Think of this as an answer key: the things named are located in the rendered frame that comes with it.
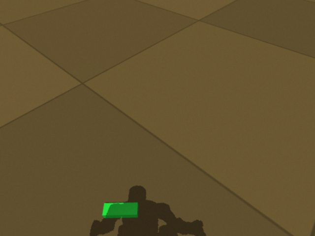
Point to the carton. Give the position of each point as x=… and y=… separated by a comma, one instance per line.
x=120, y=210

